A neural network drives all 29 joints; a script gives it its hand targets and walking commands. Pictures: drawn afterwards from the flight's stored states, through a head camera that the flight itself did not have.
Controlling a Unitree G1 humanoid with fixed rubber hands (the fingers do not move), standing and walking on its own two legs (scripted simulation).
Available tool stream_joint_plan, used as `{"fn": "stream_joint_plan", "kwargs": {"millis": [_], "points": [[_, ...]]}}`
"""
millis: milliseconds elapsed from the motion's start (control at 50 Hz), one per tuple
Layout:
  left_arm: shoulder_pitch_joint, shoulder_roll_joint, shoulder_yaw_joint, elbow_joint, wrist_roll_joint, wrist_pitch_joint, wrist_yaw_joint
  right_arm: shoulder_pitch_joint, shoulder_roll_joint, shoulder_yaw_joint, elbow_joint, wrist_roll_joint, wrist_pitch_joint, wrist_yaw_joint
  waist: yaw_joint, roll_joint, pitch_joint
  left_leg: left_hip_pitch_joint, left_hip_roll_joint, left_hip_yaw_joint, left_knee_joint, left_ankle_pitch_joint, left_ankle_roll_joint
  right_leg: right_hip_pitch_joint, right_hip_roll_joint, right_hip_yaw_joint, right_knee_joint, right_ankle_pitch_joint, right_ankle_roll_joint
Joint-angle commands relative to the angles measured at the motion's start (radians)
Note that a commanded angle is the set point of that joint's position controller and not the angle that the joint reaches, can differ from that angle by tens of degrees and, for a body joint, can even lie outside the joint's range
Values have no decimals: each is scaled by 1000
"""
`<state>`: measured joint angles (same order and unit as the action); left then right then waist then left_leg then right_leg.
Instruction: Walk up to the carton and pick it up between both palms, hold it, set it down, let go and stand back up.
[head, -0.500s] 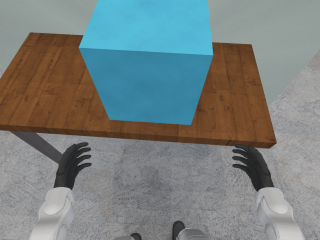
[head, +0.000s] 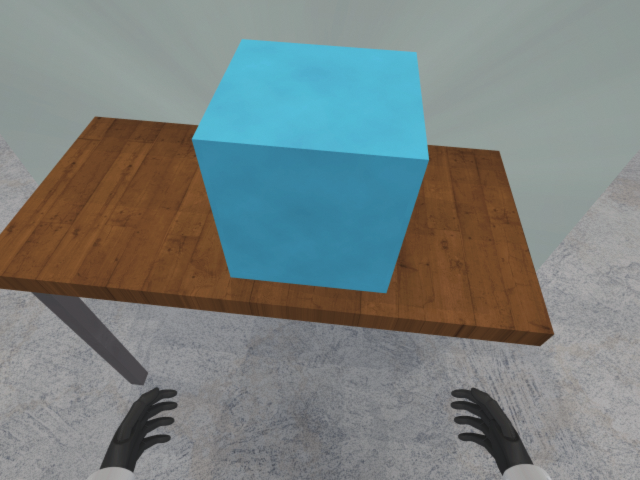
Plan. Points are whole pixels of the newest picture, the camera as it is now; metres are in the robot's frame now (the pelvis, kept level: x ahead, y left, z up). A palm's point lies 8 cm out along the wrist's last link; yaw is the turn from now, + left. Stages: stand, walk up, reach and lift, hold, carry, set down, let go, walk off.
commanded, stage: let go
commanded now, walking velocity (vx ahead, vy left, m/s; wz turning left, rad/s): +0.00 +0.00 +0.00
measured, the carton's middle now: (317, 172) +0.55 +0.00 +0.04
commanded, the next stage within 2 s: stand in 0.34 s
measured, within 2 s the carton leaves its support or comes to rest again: neither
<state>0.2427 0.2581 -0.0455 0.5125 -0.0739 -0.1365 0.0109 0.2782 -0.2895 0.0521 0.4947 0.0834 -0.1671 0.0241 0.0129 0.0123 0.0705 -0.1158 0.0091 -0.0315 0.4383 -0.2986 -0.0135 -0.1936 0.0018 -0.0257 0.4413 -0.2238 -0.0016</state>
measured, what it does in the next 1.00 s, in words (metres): stands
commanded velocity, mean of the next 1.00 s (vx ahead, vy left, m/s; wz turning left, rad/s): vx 0.00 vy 0.00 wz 0.00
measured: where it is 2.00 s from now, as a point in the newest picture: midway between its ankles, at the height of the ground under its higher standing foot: outside the picture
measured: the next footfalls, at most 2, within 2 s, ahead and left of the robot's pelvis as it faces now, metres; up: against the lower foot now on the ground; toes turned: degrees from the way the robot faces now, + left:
none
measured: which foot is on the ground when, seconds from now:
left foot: down 0.00-1.00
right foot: down 0.00-1.00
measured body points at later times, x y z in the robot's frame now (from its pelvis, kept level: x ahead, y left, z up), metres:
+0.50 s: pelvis -0.02 +0.01 -0.01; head -0.02 +0.01 +0.44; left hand +0.15 +0.23 -0.09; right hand +0.10 -0.23 -0.11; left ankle -0.04 +0.13 -0.74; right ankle +0.01 -0.11 -0.74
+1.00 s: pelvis +0.00 +0.02 +0.00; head -0.01 +0.02 +0.45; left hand +0.06 +0.26 -0.15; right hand +0.01 -0.23 -0.15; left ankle -0.04 +0.13 -0.74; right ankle +0.01 -0.11 -0.74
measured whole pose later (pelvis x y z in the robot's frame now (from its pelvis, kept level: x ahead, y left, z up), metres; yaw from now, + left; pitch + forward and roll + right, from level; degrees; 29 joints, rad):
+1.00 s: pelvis +0.00 +0.02 +0.00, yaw -4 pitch +2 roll +0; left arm 0.35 0.20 0.02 0.91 0.04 -0.04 0.00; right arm 0.40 -0.20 -0.04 0.88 -0.04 -0.04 -0.01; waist 0.00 0.00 -0.08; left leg -0.19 0.00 0.04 0.50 -0.34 0.02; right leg -0.30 0.00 0.05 0.51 -0.24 0.02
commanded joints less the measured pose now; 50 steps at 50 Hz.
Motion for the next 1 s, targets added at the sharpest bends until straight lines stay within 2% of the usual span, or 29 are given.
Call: {"fn": "stream_joint_plan", "kwargs": {"millis": [0, 60, 100, 120, 200, 240, 280, 320, 340, 360, 400, 420, 460, 480, 500, 520, 560, 600, 620, 640, 660, 700, 740, 820, 840, 880, 920, 940, 980], "points": [[-55, 81, 27, -97, 29, 54, 0, -41, -75, -43, -84, -29, 63, -9, -2, 12, -77, -173, -36, 19, -93, 227, -5, 252, 24, 37, -12, 303, 40], [-102, 64, 40, -130, 55, 165, 15, -89, -40, -71, -91, -67, 172, -4, -20, 12, -6, -183, -23, 11, -116, 153, 7, 235, 23, 30, -30, 212, 17], [-139, 0, 43, -180, 61, 219, 27, -136, -6, -80, -132, -74, 221, -1, -16, 30, 16, -195, -6, 9, -116, 141, 11, 235, 20, 26, -29, 173, 2], [-147, -46, 50, -212, 64, 223, 30, -166, 20, -87, -175, -73, 219, 0, -16, 32, 17, -210, -3, 6, -112, 127, 10, 236, 18, 27, -23, 168, -3], [-177, -61, 68, -210, 119, 245, 43, -186, 4, -126, -127, -118, 230, 20, -21, 40, -50, -228, -4, 9, -86, 167, 7, 196, 31, 33, -2, 160, -13], [-175, -68, 63, -222, 104, 247, 59, -179, -7, -140, -135, -116, 231, 25, -29, 19, -94, -219, 7, 5, -72, 169, 9, 174, 25, 33, -2, 149, -14], [-197, -81, 55, -215, 107, 237, 72, -216, -6, -134, -137, -102, 220, 24, -20, 19, -106, -247, 10, 1, -71, 139, 8, 134, 24, 39, 4, 113, -17], [-216, -84, 50, -200, 90, 242, 88, -225, 6, -118, -135, -82, 220, 21, -14, -18, -103, -287, 26, -1, -77, 66, 16, 101, 5, 36, 1, 58, -15], [8, 71, 96, -82, 132, 167, 39, -20, -19, -121, -32, -158, 186, 15, -24, -195, -114, -188, 76, -26, -28, -1, 44, 12, -89, 90, 8, 92, -11], [23, 66, 106, -44, 139, 123, 6, 38, -18, -123, 14, -160, 167, 6, -32, -147, -159, -142, 72, -44, -15, -1, 45, -23, -110, 132, -5, 76, -22], [-17, 41, 99, -21, 132, 75, -33, 1, 0, -115, 48, -153, 139, 3, -25, -28, -144, -149, 76, -51, -34, 21, 42, -61, -93, 134, 10, 67, -14], [-36, 31, 94, -9, 131, 63, -45, -10, 6, -112, 59, -148, 131, 2, -28, -5, -141, -183, 83, -65, -47, 24, 42, -41, -81, 132, 20, 85, -9], [-19, 12, 84, 27, 126, 57, -60, -38, -14, -117, 75, -144, 121, 8, -13, -36, -164, -201, 87, -73, -53, -6, 53, -32, -69, 135, 19, 81, -9], [-22, 35, 91, 45, 131, 61, -61, -11, -9, -117, 86, -142, 116, 8, -23, -45, -124, -226, 81, -74, -53, 7, 52, -38, -72, 132, 30, 86, -8], [-14, 37, 93, 48, 128, 58, -60, -40, -21, -119, 91, -143, 115, 9, -11, -31, -122, -239, 79, -69, -50, -11, 48, -46, -69, 138, 16, 79, -7], [-3, 54, 99, 64, 130, 60, -62, -23, -6, -114, 105, -139, 113, 10, -10, 9, -117, -235, 75, -63, -52, -25, 49, -71, -69, 149, 18, 59, -11], [35, 64, 105, 90, 132, 64, -55, 21, 1, -114, 137, -138, 114, 12, -15, 43, -105, -242, 64, -52, -48, -60, 54, -87, -70, 161, 0, 12, -14], [41, 77, 104, 121, 135, 64, -52, 62, -15, -116, 165, -141, 113, 8, -26, 0, -111, -222, 67, -63, -51, -57, 59, -98, -66, 165, -9, -11, -19], [68, 74, 105, 136, 132, 64, -50, 81, -23, -118, 175, -143, 118, 5, -17, -7, -100, -212, 63, -57, -43, -65, 57, -121, -77, 187, -38, -61, -19], [61, 82, 104, 146, 129, 65, -47, 93, -23, -120, 177, -143, 116, 0, -27, -26, -81, -204, 81, -73, -54, -47, 63, -130, -66, 170, -21, -31, -19], [76, 62, 98, 160, 125, 68, -45, 81, -39, -123, 188, -144, 115, -2, -14, -18, -64, -233, 83, -85, -66, -59, 68, -123, -55, 165, -17, -27, -19], [103, 77, 103, 190, 130, 71, -41, 122, -21, -116, 208, -140, 113, -4, -19, -21, -93, -206, 89, -81, -56, -5, 71, -100, -63, 170, 4, 38, -21], [141, 60, 99, 221, 128, 76, -32, 133, -28, -119, 234, -141, 116, -12, -11, 32, -71, -227, 86, -76, -71, -6, 73, -88, -59, 168, 4, 55, -14], [142, 68, 95, 279, 123, 84, -20, 166, -33, -118, 282, -134, 114, -24, -18, -47, -85, -169, 90, -71, -66, 89, 78, -81, -68, 177, 0, 138, -18], [135, 60, 94, 289, 121, 80, -18, 162, -32, -120, 292, -134, 115, -25, -18, -24, -80, -153, 85, -61, -55, 107, 73, -85, -72, 177, -10, 140, -16], [151, 63, 94, 322, 116, 85, -15, 187, -25, -119, 322, -129, 117, -27, -21, -35, -64, -140, 88, -56, -49, 165, 76, -94, -67, 174, -1, 174, -14], [155, 52, 87, 348, 113, 87, -14, 216, -32, -121, 358, -123, 122, -32, -26, 2, -73, -120, 87, -53, -51, 187, 76, -84, -62, 172, -3, 147, -16], [150, 54, 87, 364, 108, 88, -11, 209, -23, -119, 365, -124, 123, -35, -25, -9, -30, -140, 93, -57, -57, 209, 78, -99, -65, 167, -2, 151, -15], [159, 64, 89, 388, 109, 92, -7, 203, -3, -109, 382, -121, 123, -38, -16, 19, -38, -150, 94, -57, -69, 207, 76, -66, -64, 165, 8, 159, -13]]}}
